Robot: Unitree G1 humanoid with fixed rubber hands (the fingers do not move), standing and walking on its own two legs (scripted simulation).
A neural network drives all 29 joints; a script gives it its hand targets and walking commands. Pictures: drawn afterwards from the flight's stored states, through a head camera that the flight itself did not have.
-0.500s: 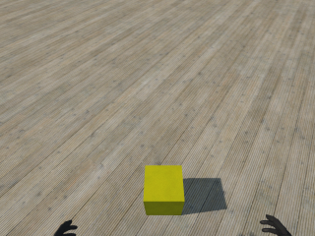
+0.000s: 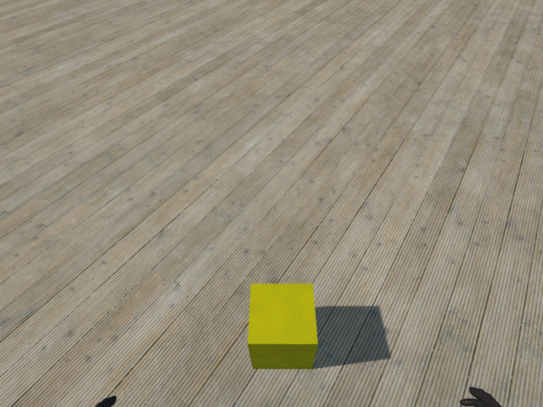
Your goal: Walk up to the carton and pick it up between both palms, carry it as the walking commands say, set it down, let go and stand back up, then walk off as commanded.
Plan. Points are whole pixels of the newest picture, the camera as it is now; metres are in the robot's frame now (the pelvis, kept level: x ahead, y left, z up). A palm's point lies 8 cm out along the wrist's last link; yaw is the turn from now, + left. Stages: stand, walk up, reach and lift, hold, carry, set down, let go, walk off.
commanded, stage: stand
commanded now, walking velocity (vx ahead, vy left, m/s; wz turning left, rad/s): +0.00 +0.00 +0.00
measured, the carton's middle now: (282, 327) +0.49 +0.00 -0.66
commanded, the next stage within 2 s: walk off in 0.66 s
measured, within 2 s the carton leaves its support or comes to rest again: neither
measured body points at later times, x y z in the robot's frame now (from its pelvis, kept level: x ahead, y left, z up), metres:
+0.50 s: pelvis -0.01 +0.00 +0.00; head -0.01 +0.00 +0.45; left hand +0.09 +0.31 -0.12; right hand +0.10 -0.31 -0.11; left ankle -0.01 +0.11 -0.75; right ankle -0.02 -0.11 -0.75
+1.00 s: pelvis +0.01 +0.00 +0.00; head -0.01 +0.00 +0.45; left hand +0.06 +0.30 -0.14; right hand +0.08 -0.29 -0.13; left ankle -0.01 +0.11 -0.74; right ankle -0.02 -0.11 -0.75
